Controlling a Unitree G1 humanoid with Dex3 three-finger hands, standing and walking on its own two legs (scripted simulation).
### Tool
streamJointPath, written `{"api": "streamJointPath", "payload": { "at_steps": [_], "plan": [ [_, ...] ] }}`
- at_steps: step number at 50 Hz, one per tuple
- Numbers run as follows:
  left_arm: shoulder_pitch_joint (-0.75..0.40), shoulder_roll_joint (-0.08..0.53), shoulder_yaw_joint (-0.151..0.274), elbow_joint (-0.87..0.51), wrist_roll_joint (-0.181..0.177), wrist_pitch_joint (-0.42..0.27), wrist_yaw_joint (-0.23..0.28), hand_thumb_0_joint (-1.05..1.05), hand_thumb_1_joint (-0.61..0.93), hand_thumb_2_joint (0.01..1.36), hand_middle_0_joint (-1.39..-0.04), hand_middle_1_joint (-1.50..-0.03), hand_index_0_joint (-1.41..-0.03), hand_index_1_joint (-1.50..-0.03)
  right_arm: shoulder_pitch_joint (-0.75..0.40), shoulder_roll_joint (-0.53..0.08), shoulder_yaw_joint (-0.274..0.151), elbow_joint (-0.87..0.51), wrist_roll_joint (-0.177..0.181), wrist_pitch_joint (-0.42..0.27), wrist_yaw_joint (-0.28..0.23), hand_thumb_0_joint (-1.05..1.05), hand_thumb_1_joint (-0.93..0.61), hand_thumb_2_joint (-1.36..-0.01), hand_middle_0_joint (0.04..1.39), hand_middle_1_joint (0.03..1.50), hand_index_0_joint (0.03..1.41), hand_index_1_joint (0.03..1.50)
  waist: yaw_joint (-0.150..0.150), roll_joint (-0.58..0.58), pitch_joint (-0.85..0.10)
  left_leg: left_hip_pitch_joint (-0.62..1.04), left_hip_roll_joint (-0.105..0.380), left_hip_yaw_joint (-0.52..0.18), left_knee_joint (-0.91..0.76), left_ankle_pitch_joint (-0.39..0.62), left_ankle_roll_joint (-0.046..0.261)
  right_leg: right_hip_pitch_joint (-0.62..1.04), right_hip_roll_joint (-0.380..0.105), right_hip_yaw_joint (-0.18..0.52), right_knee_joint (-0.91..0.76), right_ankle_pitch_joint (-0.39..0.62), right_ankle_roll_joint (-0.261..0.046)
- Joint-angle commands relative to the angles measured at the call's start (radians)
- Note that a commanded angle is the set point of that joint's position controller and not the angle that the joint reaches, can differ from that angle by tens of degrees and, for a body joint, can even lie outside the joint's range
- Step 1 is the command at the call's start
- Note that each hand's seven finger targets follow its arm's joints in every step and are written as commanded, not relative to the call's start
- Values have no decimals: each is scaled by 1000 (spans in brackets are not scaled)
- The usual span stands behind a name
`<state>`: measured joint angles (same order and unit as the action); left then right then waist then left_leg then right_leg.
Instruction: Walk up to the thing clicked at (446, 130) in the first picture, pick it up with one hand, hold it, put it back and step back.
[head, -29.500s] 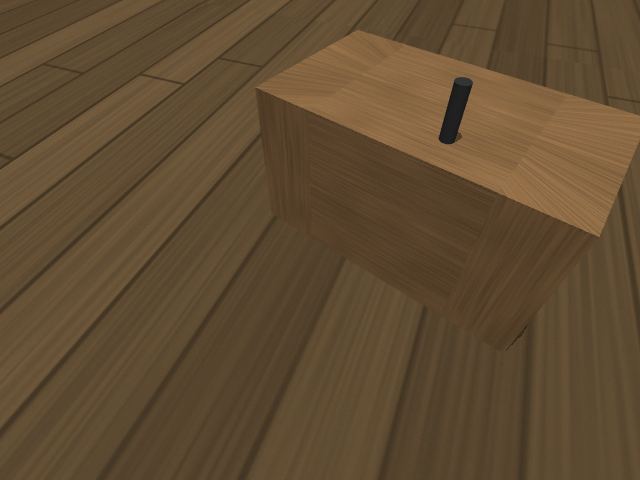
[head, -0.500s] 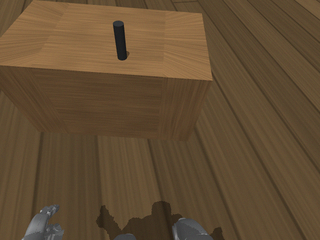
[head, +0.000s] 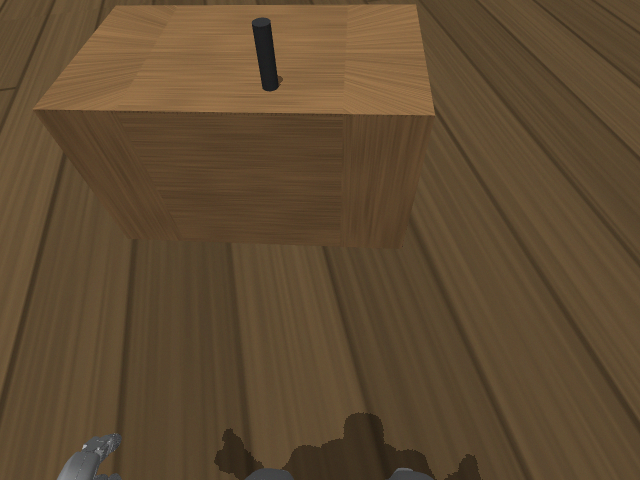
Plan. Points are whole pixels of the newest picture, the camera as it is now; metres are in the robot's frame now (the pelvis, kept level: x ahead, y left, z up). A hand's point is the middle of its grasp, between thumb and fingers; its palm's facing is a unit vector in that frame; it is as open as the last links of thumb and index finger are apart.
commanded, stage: step back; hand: left
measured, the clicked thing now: (266, 56) +1.05 +0.21 -0.07
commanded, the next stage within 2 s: stand in 1.22 s
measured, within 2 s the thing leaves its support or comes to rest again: neither
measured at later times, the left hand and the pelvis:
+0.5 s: hand out of the picture -0.03 +0.26 -0.14, palm faces +0.01 -0.93 -0.36, open 7.4 cm; pelvis -0.07 +0.00 +0.01, yaw -1 degrees
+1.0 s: hand out of the picture +0.09 +0.25 -0.13, palm faces -0.02 -0.93 -0.36, open 7.4 cm; pelvis -0.02 +0.00 +0.01, yaw -2 degrees
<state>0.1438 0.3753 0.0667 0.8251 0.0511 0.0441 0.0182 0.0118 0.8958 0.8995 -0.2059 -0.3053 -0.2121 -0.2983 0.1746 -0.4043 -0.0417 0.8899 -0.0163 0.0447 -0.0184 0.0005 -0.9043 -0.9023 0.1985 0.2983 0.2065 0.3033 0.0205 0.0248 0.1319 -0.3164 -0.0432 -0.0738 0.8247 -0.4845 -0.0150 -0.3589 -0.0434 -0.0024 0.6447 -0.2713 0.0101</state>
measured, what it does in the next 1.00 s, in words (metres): steps on the spot: left foot, then right foot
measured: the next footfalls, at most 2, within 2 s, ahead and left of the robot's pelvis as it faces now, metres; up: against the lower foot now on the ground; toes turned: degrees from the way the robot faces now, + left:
left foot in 0.04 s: +0.01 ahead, +0.12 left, +0.00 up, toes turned -2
right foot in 0.32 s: +0.02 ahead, -0.14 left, +0.00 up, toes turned -3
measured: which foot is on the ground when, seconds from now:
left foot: up 0.00-0.02, down 0.04-1.00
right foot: down 0.00-0.06, up 0.08-0.30, down 0.32-1.00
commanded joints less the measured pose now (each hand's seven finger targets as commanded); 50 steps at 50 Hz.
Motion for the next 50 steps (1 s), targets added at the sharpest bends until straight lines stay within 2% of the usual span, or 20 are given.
{"api": "streamJointPath", "payload": {
  "at_steps": [1, 3, 4, 5, 8, 11, 15, 16, 18, 20, 27, 29, 31, 34, 39, 41, 42, 43, 46, 50],
  "plan": [
    [-3, 237, 61, -77, -17, 3, -1, 0, 900, 900, -200, -300, -200, -300, 85, -139, -56, -19, -16, -54, -17, 0, -900, -900, 200, 300, 200, 300, -4, -205, -216, 108, 0, 91, -515, 248, 15, 228, -134, 151, 41, 251, -138],
    [64, 134, 27, -70, -26, 5, -8, 0, 900, 900, -200, -300, -200, -300, 26, -264, -87, -30, -45, -59, -17, 0, -900, -900, 200, 300, 200, 300, 33, 146, -185, 295, 317, -400, -531, 260, 133, -214, 56, 31, 272, -265, -37],
    [-38, 210, 46, -67, -19, 5, 9, 0, 900, 900, -200, -300, -200, -300, -5, -344, -93, -52, -30, -58, -10, 0, -900, -900, 200, 300, 200, 300, -37, 143, -149, 6, 458, -495, -568, 101, 268, -94, 29, 115, 363, -351, -20],
    [-83, 246, 55, -59, -17, 5, 3, 0, 900, 900, -200, -300, -200, -300, -79, -329, -95, -63, -32, -66, -13, 0, -900, -900, 200, 300, 200, 300, -27, 131, -72, -149, 473, -518, -608, 19, 295, -11, 5, 162, 434, -308, -26],
    [45, 212, 52, 4, -37, -4, -24, 0, 900, 900, -200, -300, -200, -300, -150, -200, -50, -67, -30, -83, -13, 0, -900, -900, 200, 300, 200, 300, 56, 101, -85, -17, 248, -134, -486, 229, 164, -12, 46, 132, 351, -156, -29],
    [-8, 193, 47, 8, -28, -18, -43, 0, 900, 900, -200, -300, -200, -300, -75, -215, -67, -32, -35, -80, 2, 0, -900, -900, 200, 300, 200, 300, -17, 145, -73, 21, 220, -152, -521, -60, 151, 41, 31, 38, 87, -202, -11],
    [53, 172, 42, 60, -16, -57, -29, 0, 900, 900, -200, -300, -200, -300, -40, -220, -70, -29, -31, -57, 13, 0, -900, -900, 200, 300, 200, 300, -7, 151, -114, 58, 209, -98, -417, -5, 147, 190, 70, -22, -306, -110, -39],
    [97, 194, 48, 86, -9, -68, -20, 0, 900, 900, -200, -300, -200, -300, -47, -187, -60, -36, -21, -54, 14, 0, -900, -900, 200, 300, 200, 300, 17, 108, -149, 3, 186, -68, -334, 58, 117, 303, 46, 32, -331, -41, -56],
    [131, 298, 77, 96, 5, -84, -10, 0, 900, 900, -200, -300, -200, -300, -98, -100, -39, -71, -15, -61, 17, 0, -900, -900, 200, 300, 200, 300, 59, -161, -120, -301, 10, 64, -81, -20, 20, 394, -199, 457, -403, -296, -168],
    [-39, 338, 80, 45, -2, -85, -15, 0, 900, 900, -200, -300, -200, -300, -40, -182, -71, -34, -19, -67, 13, 0, -900, -900, 200, 300, 200, 300, -5, -154, -12, -96, 101, -28, 41, -27, 11, 25, -327, 509, -420, -475, -255],
    [-7, 218, 24, 60, -15, -77, -31, 0, 900, 900, -200, -300, -200, -300, 39, -135, -68, 27, -17, -99, 20, 0, -900, -900, 200, 300, 200, 300, -43, -128, -105, 250, 47, 57, -417, 216, 29, 2, -105, 123, -147, 54, -107],
    [8, 144, 1, 60, -37, -64, -30, 0, 900, 900, -200, -300, -200, -300, 67, -250, -90, 35, -28, -112, 11, 0, -900, -900, 200, 300, 200, 300, -46, 134, -126, 298, 344, -403, -589, 0, 144, -178, 47, -1, 128, -207, -36],
    [1, 237, 28, 74, -28, -63, -20, 0, 900, 900, -200, -300, -200, -300, 19, -295, -109, 25, -22, -104, 13, 0, -900, -900, 200, 300, 200, 300, -37, 67, -51, 127, 425, -443, -615, -123, 268, -110, -19, 70, 241, -288, -46],
    [43, 202, 25, 91, -35, -75, -28, 0, 900, 900, -200, -300, -200, -300, -14, -212, -76, 15, -29, -113, 10, 0, -900, -900, 200, 300, 200, 300, -5, 91, -82, 155, 306, -208, -522, 247, 189, -60, -33, 56, 119, -235, -44],
    [84, 191, 34, 135, -28, -90, -11, 0, 900, 900, -200, -300, -200, -300, -88, -153, -47, 7, 4, -82, 9, 0, -900, -900, 200, 300, 200, 300, 41, 66, -175, 24, 180, -2, -292, 488, 80, 295, 9, 6, -238, 158, -40],
    [75, 268, 50, 133, -21, -96, 3, 0, 900, 900, -200, -300, -200, -300, -65, -85, -23, -2, 16, -75, 7, 0, -900, -900, 200, 300, 200, 300, 26, -131, -195, -99, 63, 48, -141, 266, 11, 339, -180, 287, -315, 186, -107],
    [-13, 302, 44, 114, -25, -94, -1, 0, 900, 900, -200, -300, -200, -300, -42, -99, -30, 24, 11, -63, 1, 0, -900, -900, 200, 300, 200, 300, 9, -169, -169, -7, 47, 52, -106, -8, 5, 163, -293, 352, -351, 52, -201],
    [-120, 296, 38, 87, -22, -89, -6, 0, 900, 900, -200, -300, -200, -300, 13, -122, -39, 63, 3, -59, 1, 0, -900, -900, 200, 300, 200, 300, -37, -174, -128, 79, 75, 50, -113, -18, 3, 57, -296, 343, -324, -9, -228],
    [-149, 206, 14, 85, -37, -81, -7, 0, 900, 900, -200, -300, -200, -300, 18, -159, -42, 110, -1, -77, 5, 0, -900, -900, 200, 300, 200, 300, -51, -96, -126, 135, 138, -19, -388, 363, 40, 86, -117, 101, -202, 175, -69],
    [-78, 223, 18, 146, -44, -84, -8, 0, 900, 900, -200, -300, -200, -300, -86, -150, -20, 104, 3, -84, 8, 0, -900, -900, 200, 300, 200, 300, 13, -99, -172, 75, 152, -16, -347, 502, 56, 255, -77, 73, -228, 237, -45]
  ]
}}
